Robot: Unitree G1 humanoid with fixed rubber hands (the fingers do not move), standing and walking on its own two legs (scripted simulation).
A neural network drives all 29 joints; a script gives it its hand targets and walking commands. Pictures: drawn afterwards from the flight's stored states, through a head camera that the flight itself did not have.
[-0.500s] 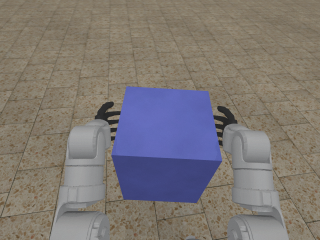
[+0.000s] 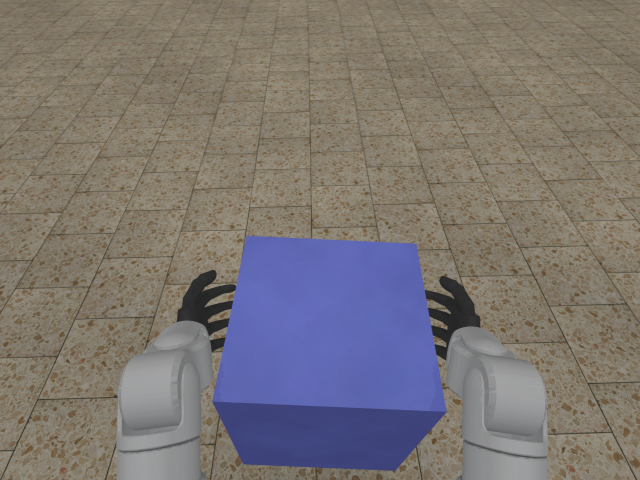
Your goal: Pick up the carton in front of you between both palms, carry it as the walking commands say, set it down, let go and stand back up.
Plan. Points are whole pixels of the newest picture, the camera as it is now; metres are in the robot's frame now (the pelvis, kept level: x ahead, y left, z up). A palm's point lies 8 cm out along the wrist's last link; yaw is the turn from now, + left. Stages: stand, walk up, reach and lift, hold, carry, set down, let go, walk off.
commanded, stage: carry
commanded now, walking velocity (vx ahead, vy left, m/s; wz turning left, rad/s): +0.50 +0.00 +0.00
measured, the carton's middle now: (325, 360) +0.30 +0.01 +0.00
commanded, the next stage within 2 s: none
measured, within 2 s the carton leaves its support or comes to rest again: neither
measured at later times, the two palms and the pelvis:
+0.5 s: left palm (231, 171) +0.57 +0.17 +0.09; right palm (418, 182) +0.55 -0.13 +0.09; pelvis +0.30 +0.04 +0.00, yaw -3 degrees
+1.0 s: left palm (272, 94) +0.85 +0.13 +0.08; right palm (413, 99) +0.85 -0.17 +0.07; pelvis +0.58 -0.01 -0.01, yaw -1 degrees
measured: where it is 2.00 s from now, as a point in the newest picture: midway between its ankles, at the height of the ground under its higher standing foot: (331, 369)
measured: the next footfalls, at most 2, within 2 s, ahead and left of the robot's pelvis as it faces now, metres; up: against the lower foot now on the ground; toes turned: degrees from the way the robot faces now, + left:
left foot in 0.18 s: +0.30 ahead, +0.12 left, +0.00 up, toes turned +8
right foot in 0.66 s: +0.60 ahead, -0.11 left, +0.00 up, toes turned -14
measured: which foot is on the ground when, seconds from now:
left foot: up 0.00-0.16, down 0.18-0.70, up 0.72-1.00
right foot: down 0.00-0.22, up 0.24-0.64, down 0.66-1.00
